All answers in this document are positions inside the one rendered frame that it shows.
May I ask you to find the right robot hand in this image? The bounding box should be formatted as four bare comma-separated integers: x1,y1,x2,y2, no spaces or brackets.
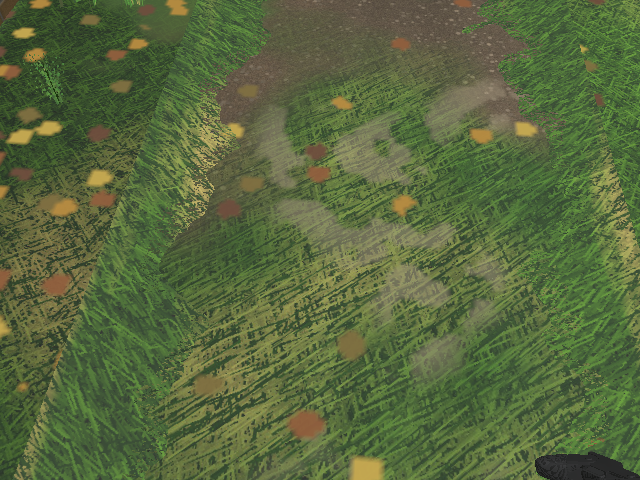
535,452,640,480

